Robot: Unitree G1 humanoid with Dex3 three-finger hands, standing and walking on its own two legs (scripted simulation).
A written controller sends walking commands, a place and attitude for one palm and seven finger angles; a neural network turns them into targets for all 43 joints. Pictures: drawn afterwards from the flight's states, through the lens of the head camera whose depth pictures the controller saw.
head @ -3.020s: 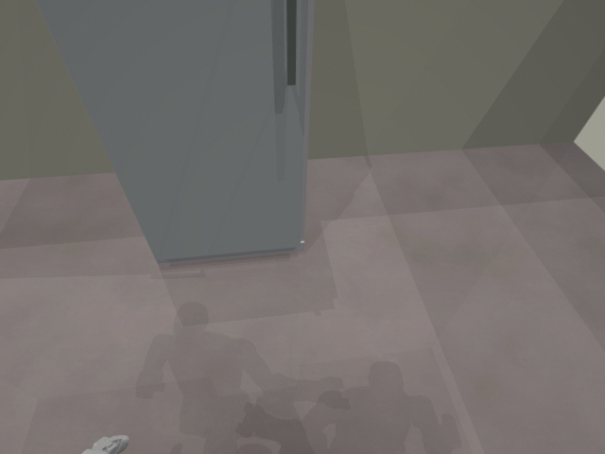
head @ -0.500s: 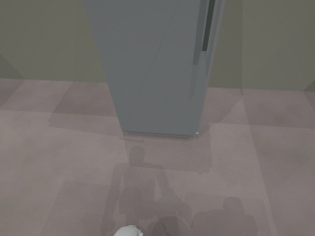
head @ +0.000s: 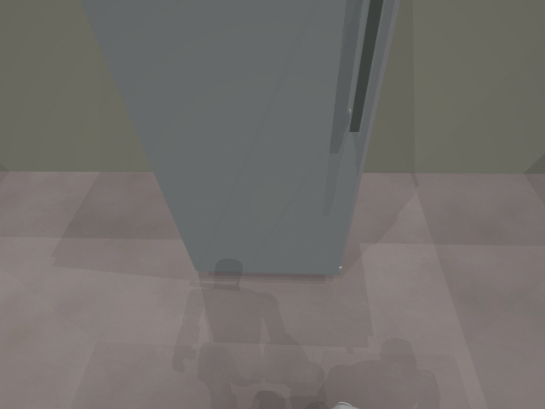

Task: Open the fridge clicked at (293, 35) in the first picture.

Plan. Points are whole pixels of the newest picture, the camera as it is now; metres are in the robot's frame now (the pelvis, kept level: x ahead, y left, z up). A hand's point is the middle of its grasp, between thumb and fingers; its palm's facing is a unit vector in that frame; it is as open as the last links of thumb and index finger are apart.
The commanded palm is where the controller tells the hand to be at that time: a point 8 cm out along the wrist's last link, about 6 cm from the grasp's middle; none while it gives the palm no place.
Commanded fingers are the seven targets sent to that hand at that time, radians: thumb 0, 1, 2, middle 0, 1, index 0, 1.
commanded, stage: take the last steps up to it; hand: right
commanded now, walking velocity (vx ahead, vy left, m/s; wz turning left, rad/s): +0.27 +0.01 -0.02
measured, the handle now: (370, 10) +0.68 -0.14 +0.27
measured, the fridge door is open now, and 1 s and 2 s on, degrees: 0 0 0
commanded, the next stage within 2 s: come to a stop and stand still in 0.28 s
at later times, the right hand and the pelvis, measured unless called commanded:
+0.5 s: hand (406, 399) +0.19 -0.20 -0.17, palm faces +0.01 +0.98 -0.18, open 7.3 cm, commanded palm none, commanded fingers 0.00 -0.90 -0.90 0.20 0.30 0.20 0.30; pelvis +0.16 -0.03 +0.01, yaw +0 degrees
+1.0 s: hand (418, 395) +0.20 -0.23 -0.18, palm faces +0.10 +0.98 -0.19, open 7.3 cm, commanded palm none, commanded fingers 0.00 -0.90 -0.90 0.20 0.30 0.20 0.30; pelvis +0.13 -0.04 -0.01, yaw -1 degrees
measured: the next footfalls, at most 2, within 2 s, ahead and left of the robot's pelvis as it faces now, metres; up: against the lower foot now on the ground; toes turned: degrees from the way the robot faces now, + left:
right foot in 0.06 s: +0.14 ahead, -0.10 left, +0.00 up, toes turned -10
left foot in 0.58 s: +0.28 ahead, +0.11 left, +0.00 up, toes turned +7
